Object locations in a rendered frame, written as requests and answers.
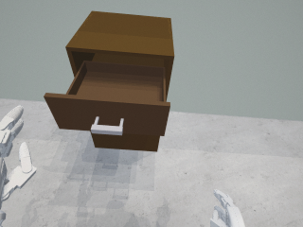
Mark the drawer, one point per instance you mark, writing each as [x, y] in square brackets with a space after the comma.
[113, 91]

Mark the handle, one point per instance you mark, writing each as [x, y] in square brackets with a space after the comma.
[106, 129]

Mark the robot right hand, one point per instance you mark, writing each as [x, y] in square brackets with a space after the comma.
[231, 217]

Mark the cabinet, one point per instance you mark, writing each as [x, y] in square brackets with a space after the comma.
[126, 39]

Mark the robot left hand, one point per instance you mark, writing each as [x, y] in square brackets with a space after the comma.
[10, 126]

